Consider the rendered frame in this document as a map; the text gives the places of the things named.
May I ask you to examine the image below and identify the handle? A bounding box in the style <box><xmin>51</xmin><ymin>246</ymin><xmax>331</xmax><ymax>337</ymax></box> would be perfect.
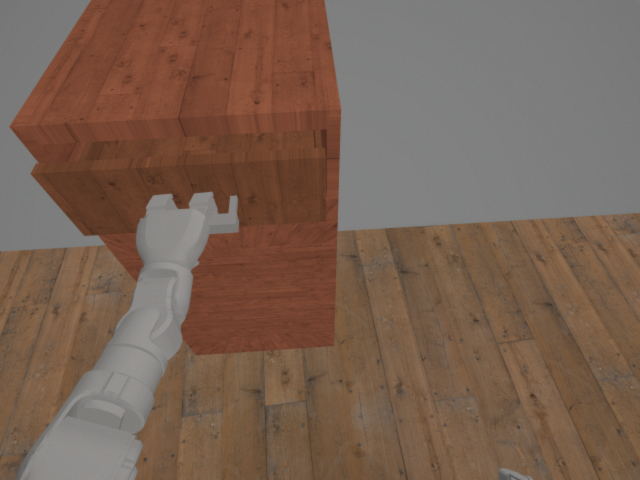
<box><xmin>140</xmin><ymin>195</ymin><xmax>239</xmax><ymax>234</ymax></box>

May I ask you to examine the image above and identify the left robot hand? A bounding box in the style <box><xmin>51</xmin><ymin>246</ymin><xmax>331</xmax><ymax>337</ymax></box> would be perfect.
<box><xmin>136</xmin><ymin>192</ymin><xmax>218</xmax><ymax>272</ymax></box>

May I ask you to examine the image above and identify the left robot forearm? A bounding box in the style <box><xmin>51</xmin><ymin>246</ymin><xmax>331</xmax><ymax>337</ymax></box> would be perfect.
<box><xmin>15</xmin><ymin>262</ymin><xmax>193</xmax><ymax>480</ymax></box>

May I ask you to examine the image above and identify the robot left upper arm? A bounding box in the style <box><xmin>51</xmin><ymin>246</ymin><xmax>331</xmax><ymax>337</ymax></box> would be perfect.
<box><xmin>25</xmin><ymin>416</ymin><xmax>143</xmax><ymax>480</ymax></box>

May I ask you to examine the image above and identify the cabinet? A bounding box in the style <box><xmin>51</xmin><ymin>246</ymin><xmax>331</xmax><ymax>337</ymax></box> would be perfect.
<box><xmin>9</xmin><ymin>0</ymin><xmax>341</xmax><ymax>355</ymax></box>

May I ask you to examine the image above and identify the drawer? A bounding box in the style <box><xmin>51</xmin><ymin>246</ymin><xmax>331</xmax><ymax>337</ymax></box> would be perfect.
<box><xmin>31</xmin><ymin>130</ymin><xmax>326</xmax><ymax>236</ymax></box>

